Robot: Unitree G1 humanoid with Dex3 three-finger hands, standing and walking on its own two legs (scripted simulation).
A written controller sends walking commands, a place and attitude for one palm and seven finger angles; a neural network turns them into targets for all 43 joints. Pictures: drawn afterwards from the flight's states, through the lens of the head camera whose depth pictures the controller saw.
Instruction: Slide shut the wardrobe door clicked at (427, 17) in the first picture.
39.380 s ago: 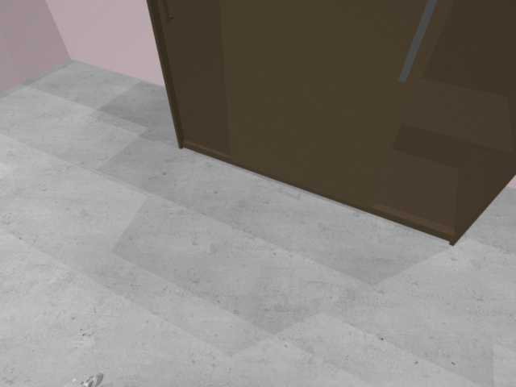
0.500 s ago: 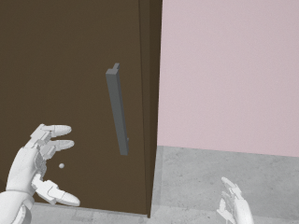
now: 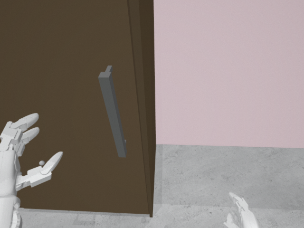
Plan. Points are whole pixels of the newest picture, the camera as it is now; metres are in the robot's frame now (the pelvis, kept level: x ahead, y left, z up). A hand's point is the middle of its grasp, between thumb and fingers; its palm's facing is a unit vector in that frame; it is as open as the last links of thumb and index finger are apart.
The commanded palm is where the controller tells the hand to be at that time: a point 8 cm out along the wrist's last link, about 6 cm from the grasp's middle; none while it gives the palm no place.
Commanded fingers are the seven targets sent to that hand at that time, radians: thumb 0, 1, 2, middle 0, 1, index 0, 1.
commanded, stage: draw the hand back to the body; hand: left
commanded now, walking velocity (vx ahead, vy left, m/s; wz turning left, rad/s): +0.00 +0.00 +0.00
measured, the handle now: (117, 117) +0.37 +0.15 +0.12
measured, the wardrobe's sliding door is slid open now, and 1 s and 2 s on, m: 0.00 0.00 0.00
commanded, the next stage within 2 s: step back with the hand held close in 0.52 s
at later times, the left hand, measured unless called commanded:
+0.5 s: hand (36, 162) +0.18 +0.26 +0.16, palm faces +0.48 -0.80 -0.36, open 7.4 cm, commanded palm +0.13 +0.30 +0.18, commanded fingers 0.00 0.90 0.90 -0.20 -0.30 -0.20 -0.30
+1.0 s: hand (32, 167) +0.18 +0.27 +0.15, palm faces +0.32 -0.82 -0.48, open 7.4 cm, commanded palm +0.11 +0.32 +0.18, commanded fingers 0.00 0.90 0.90 -0.20 -0.30 -0.20 -0.30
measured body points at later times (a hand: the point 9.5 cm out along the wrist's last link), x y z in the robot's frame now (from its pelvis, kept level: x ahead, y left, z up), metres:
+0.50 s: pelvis +0.00 +0.00 +0.00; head -0.02 -0.02 +0.45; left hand +0.15 +0.30 +0.18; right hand +0.20 -0.21 -0.07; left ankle -0.01 +0.14 -0.74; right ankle -0.01 -0.15 -0.74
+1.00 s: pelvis -0.04 +0.02 +0.00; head +0.00 +0.04 +0.45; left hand +0.16 +0.31 +0.18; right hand +0.14 -0.22 -0.07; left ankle -0.01 +0.14 -0.74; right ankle -0.01 -0.15 -0.74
